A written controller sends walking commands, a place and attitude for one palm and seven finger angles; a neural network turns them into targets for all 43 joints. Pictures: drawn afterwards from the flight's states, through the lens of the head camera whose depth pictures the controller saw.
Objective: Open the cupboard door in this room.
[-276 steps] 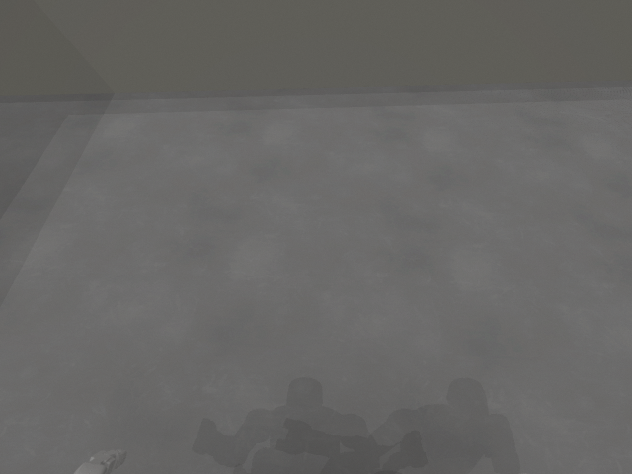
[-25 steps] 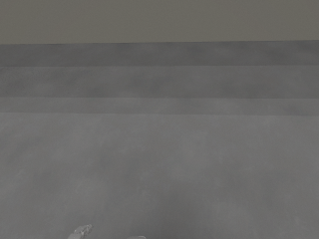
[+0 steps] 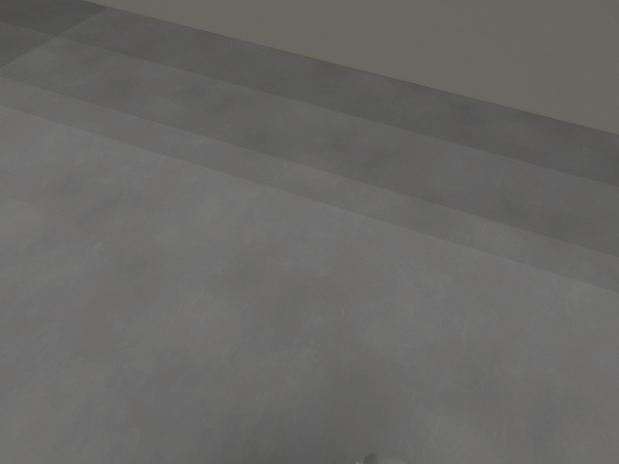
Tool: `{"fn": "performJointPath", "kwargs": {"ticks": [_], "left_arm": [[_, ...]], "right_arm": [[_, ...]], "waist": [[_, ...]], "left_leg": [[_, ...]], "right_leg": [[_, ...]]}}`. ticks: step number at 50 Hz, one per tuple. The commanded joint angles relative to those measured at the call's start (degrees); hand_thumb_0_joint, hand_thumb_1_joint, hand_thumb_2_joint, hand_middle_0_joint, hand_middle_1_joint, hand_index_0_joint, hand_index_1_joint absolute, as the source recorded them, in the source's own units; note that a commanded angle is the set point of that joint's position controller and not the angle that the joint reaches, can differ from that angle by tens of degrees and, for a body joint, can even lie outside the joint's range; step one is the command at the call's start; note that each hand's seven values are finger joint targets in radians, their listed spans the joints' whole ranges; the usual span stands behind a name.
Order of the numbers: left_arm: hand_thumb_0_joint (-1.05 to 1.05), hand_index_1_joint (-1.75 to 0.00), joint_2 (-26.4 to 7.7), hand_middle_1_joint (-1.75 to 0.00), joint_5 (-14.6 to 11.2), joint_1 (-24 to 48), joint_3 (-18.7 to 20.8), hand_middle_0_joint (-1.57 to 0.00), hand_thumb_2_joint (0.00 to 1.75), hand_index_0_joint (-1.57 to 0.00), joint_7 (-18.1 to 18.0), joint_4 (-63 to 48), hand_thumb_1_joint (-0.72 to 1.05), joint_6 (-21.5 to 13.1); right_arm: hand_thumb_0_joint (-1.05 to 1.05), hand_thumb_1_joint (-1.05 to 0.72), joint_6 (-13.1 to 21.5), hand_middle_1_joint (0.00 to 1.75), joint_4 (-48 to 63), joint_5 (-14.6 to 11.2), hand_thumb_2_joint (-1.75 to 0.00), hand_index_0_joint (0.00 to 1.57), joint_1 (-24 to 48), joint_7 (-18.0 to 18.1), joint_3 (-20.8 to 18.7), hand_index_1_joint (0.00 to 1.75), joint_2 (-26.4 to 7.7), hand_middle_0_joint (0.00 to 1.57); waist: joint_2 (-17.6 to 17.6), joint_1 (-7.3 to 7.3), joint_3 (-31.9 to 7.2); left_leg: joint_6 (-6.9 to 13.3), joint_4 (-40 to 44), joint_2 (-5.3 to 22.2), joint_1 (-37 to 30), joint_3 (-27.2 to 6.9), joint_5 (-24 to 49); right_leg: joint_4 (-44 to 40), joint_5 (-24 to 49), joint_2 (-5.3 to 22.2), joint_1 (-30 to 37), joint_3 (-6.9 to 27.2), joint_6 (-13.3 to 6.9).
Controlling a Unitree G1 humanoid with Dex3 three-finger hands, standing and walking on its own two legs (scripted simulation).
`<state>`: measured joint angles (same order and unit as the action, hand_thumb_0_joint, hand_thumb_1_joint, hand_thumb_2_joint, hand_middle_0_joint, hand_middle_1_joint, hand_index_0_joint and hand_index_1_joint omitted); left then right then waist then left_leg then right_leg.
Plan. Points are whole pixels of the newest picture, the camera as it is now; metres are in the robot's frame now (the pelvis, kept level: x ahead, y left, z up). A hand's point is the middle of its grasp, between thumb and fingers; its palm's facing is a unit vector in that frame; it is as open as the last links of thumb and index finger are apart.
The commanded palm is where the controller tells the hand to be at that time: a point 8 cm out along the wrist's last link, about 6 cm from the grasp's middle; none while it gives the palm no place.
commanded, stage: turn or walk to find it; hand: left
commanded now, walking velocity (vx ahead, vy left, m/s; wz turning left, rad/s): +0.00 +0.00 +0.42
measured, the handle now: out of the picture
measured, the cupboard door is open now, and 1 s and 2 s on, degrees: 0 0 0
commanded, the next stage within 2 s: none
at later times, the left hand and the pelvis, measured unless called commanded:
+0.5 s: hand out of the picture +0.02 +0.16 -0.14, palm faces +0.23 -0.93 -0.27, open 7.4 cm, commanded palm none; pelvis -0.03 -0.05 +0.00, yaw +14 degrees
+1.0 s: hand out of the picture -0.11 +0.22 -0.17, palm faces +0.46 -0.85 -0.25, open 7.4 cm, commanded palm none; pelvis -0.07 +0.00 +0.00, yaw +26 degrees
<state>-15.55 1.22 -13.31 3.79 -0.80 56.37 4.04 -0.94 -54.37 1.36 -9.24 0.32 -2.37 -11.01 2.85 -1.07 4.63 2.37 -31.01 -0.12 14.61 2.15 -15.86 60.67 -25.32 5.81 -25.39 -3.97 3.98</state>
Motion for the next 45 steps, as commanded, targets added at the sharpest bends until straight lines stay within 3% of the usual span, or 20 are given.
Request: {"fn": "performJointPath", "kwargs": {"ticks": [1,8,12,14,15,16,17,18,19,21,24,33,35,36,37,38,39,40,42,45], "left_arm": [[0.00,-0.30,-2.78,-0.30,-0.25,1.65,0.61,-0.20,0.90,-0.20,0.19,-4.98,0.90,-2.01],[0.00,-0.30,-1.64,-0.30,-0.58,5.30,0.34,-0.20,0.90,-0.20,-0.31,-7.46,0.90,-2.22],[0.00,-0.30,-1.42,-0.30,-0.88,2.09,0.28,-0.20,0.90,-0.20,-0.58,-7.24,0.90,-2.53],[0.00,-0.30,-2.23,-0.30,-0.77,-1.79,0.58,-0.20,0.90,-0.20,-0.76,-6.55,0.90,-3.09],[0.00,-0.30,-4.17,-0.30,-0.49,-3.34,1.00,-0.20,0.90,-0.20,-1.03,-6.29,0.90,-3.59],[0.00,-0.30,-9.05,-0.30,0.45,-4.00,1.96,-0.20,0.90,-0.20,-1.47,-6.62,0.90,-4.16],[0.00,-0.30,-10.99,-0.30,0.25,-2.60,1.87,-0.20,0.90,-0.20,-1.29,-8.18,0.90,-3.78],[0.00,-0.30,-9.57,-0.30,-0.07,-0.02,2.17,-0.20,0.90,-0.20,-1.51,-8.79,0.90,-4.19],[0.00,-0.30,-7.78,-0.30,-0.16,2.65,1.77,-0.20,0.90,-0.20,-1.59,-9.27,0.90,-3.93],[0.00,-0.30,-4.62,-0.30,-0.19,5.65,0.51,-0.20,0.90,-0.20,-1.19,-9.57,0.90,-4.44],[0.00,-0.30,-4.05,-0.30,-0.08,2.54,0.38,-0.20,0.90,-0.20,-1.22,-8.30,0.90,-4.80],[0.00,-0.30,-8.74,-0.30,0.69,-4.38,1.80,-0.20,0.90,-0.20,-1.02,-4.43,0.90,-4.14],[0.00,-0.30,-9.08,-0.30,0.48,-2.38,2.01,-0.20,0.90,-0.20,-0.98,-4.11,0.90,-3.79],[0.00,-0.30,-8.46,-0.30,0.01,-1.76,1.99,-0.20,0.90,-0.20,-0.89,-4.19,0.90,-3.42],[0.00,-0.30,-6.20,-0.30,-0.51,-2.73,1.63,-0.20,0.90,-0.20,-0.62,-4.90,0.90,-2.94],[0.00,-0.30,-2.41,-0.30,-0.69,-1.92,0.60,-0.20,0.90,-0.20,-0.21,-7.10,0.90,-2.68],[0.00,-0.30,-2.87,-0.30,-0.03,2.28,-0.01,-0.20,0.90,-0.20,-0.61,-8.27,0.90,-2.01],[0.00,-0.30,-2.10,-0.30,-0.09,4.08,0.42,-0.20,0.90,-0.20,-0.80,-7.82,0.90,-1.76],[0.00,-0.30,-3.14,-0.30,-0.25,3.71,0.75,-0.20,0.90,-0.20,-0.06,-5.91,0.90,-1.90],[0.00,-0.30,-2.77,-0.30,-0.29,0.77,0.53,-0.20,0.90,-0.20,0.27,-4.54,0.90,-2.09]], "right_arm": [[0.00,-0.90,0.84,0.30,2.80,-0.41,-0.90,0.20,-2.99,0.86,-2.63,0.30,-11.77,0.20],[0.00,-0.90,0.13,0.30,2.81,0.06,-0.90,0.20,-5.03,0.66,-3.38,0.30,-12.30,0.20],[0.00,-0.90,-0.42,0.30,3.71,0.25,-0.90,0.20,-2.80,0.28,-3.66,0.30,-12.16,0.20],[0.00,-0.90,-0.57,0.30,4.20,-0.16,-0.90,0.20,-1.39,0.02,-3.82,0.30,-11.48,0.20],[0.00,-0.90,-0.55,0.30,4.54,-0.56,-0.90,0.20,-1.80,-0.22,-3.64,0.30,-9.50,0.20],[0.00,-0.90,-0.52,0.30,5.58,-0.96,-0.90,0.20,-2.96,-0.55,-3.01,0.30,-5.72,0.20],[0.00,-0.90,-0.83,0.30,6.56,-0.30,-0.90,0.20,-1.58,-0.47,-3.50,0.30,-6.87,0.20],[0.00,-0.90,-1.69,0.30,5.80,0.17,-0.90,0.20,-1.53,-0.49,-3.87,0.30,-8.26,0.20],[0.00,-0.90,-2.06,0.30,4.82,0.01,-0.90,0.20,-1.87,-0.73,-4.14,0.30,-8.46,0.20],[0.00,-0.90,-2.34,0.30,2.27,0.13,-0.90,0.20,-4.71,-1.34,-3.78,0.30,-7.10,0.20],[0.00,-0.90,-2.53,0.30,1.65,-0.08,-0.90,0.20,-4.49,-1.42,-3.58,0.30,-6.78,0.20],[0.00,-0.90,-1.36,0.30,2.93,-0.97,-0.90,0.20,1.78,-1.04,-1.74,0.30,-5.48,0.20],[0.00,-0.90,-0.84,0.30,2.19,-0.98,-0.90,0.20,-1.57,-0.81,-1.66,0.30,-5.85,0.20],[0.00,-0.90,-0.46,0.30,1.55,-0.82,-0.90,0.20,-3.72,-0.87,-1.91,0.30,-6.95,0.20],[0.00,-0.90,0.16,0.30,1.49,-0.55,-0.90,0.20,-5.15,-0.88,-2.71,0.30,-10.74,0.20],[0.00,-0.90,0.31,0.30,1.83,-0.20,-0.90,0.20,-7.34,-0.70,-3.94,0.30,-16.43,0.20],[0.00,-0.90,-0.05,0.30,0.91,-0.31,-0.90,0.20,-9.87,-0.36,-4.11,0.30,-17.44,0.20],[0.00,-0.90,0.21,0.30,0.58,-0.09,-0.90,0.20,-8.57,0.39,-3.95,0.30,-16.13,0.20],[0.00,-0.90,0.24,0.30,2.14,-0.08,-0.90,0.20,-2.27,0.84,-2.78,0.30,-12.70,0.20],[0.00,-0.90,0.76,0.30,3.04,-0.33,-0.90,0.20,-0.79,0.84,-2.51,0.30,-12.05,0.20]], "waist": [[-10.26,2.21,-6.80],[-10.62,3.57,-6.52],[-11.34,1.83,-6.22],[-9.97,-0.33,-6.87],[-4.56,-0.97,-7.50],[9.87,-1.13,-7.72],[11.74,-1.60,-5.62],[12.74,-0.58,-4.49],[8.47,0.85,-2.31],[3.95,3.05,-0.92],[6.24,1.90,-1.71],[9.13,-1.90,-6.38],[9.11,0.32,-7.17],[5.98,1.71,-7.71],[-4.23,2.54,-9.48],[-20.29,3.68,-8.41],[-17.07,5.56,-8.07],[-18.70,5.05,-7.30],[-14.20,2.65,-3.66],[-10.85,1.57,-6.11]], "left_leg": [[6.75,12.28,13.25,-9.31,-13.85,26.08],[8.15,11.53,13.62,-8.37,-20.17,24.81],[7.01,10.94,11.56,-1.24,-22.46,19.45],[4.57,7.70,8.99,3.89,-21.17,14.60],[1.85,3.32,5.79,9.86,-18.90,7.47],[-2.46,-8.70,-2.06,20.22,-9.71,-6.37],[-3.63,-21.23,-3.71,19.51,-6.46,-16.05],[-3.52,-28.84,-1.55,18.78,-8.65,-15.33],[-3.51,-33.94,-0.60,18.23,-8.15,-12.48],[-4.77,-38.34,0.41,17.86,-5.97,-5.55],[-6.07,-37.90,1.38,17.63,-4.45,-3.90],[-5.73,-12.93,1.26,8.71,1.71,-11.21],[-5.26,-2.82,1.00,2.37,3.26,-4.79],[-4.59,5.03,1.43,-4.14,2.91,2.81],[-2.08,9.80,7.65,-12.57,-4.91,11.33],[4.81,11.55,21.58,-16.02,-22.09,29.58],[8.35,12.07,23.88,-10.71,-21.96,28.07],[8.24,12.26,21.30,-9.22,-21.75,26.33],[7.10,12.48,16.36,-5.16,-16.27,23.19],[6.68,11.80,13.82,-7.71,-12.79,26.43]], "right_leg": [[-0.50,2.13,-0.12,-4.20,2.43,0.96],[-10.57,-1.02,-2.12,-0.70,3.03,0.63],[-21.56,2.28,-4.10,8.36,2.18,-0.49],[-33.08,10.64,-3.95,16.86,1.71,-0.83],[-40.13,12.15,-0.01,23.62,5.24,-1.86],[-45.48,9.03,14.07,28.47,20.30,-6.87],[-47.43,11.07,21.90,19.60,23.92,-12.00],[-48.61,9.17,20.31,14.31,23.41,-12.78],[-48.11,9.19,17.94,11.50,19.76,-12.19],[-44.78,16.72,11.71,11.89,8.81,-9.85],[-43.77,22.24,11.42,14.53,5.06,-9.76],[-36.69,38.88,14.70,21.97,2.71,-12.05],[-32.70,36.90,14.22,19.52,-0.19,-9.47],[-28.92,31.87,12.95,15.18,-2.45,-6.75],[-20.38,21.11,8.92,6.67,-5.19,-3.26],[-9.30,-7.86,1.89,-6.50,-6.72,0.66],[-1.96,-12.06,1.40,-4.68,-1.46,-0.01],[1.89,-9.87,1.10,-6.74,1.29,-0.07],[3.97,-1.81,1.47,-6.05,2.82,0.04],[1.13,1.21,0.50,-4.02,2.18,0.73]]}}
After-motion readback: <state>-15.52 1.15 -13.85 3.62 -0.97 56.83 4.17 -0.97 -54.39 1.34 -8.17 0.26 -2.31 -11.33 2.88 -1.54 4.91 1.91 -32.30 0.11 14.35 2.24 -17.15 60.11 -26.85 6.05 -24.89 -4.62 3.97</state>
